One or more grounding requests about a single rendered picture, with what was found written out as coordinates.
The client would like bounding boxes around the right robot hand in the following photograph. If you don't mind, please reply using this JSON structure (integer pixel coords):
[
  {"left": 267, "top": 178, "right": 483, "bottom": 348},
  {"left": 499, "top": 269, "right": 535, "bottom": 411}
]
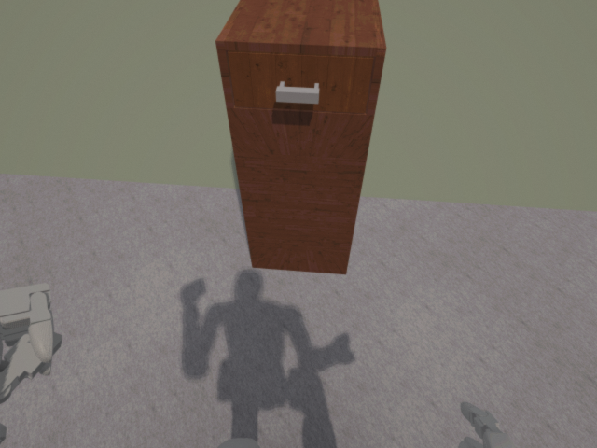
[{"left": 458, "top": 402, "right": 516, "bottom": 448}]

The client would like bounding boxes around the cabinet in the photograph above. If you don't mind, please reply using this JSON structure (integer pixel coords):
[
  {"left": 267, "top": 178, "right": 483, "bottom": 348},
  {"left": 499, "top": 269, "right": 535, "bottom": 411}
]
[{"left": 215, "top": 0, "right": 386, "bottom": 274}]

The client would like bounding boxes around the left robot hand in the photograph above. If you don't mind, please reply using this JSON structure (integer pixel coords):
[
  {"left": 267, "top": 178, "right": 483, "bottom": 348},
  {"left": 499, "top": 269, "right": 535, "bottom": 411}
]
[{"left": 0, "top": 283, "right": 62, "bottom": 404}]

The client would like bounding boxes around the handle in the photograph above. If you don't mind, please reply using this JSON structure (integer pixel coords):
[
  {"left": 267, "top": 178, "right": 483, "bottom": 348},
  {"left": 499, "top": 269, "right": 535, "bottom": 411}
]
[{"left": 276, "top": 81, "right": 319, "bottom": 104}]

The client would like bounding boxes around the drawer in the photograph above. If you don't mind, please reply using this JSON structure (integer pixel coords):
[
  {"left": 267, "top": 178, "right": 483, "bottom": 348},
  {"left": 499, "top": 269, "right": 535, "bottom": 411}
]
[{"left": 228, "top": 50, "right": 373, "bottom": 113}]

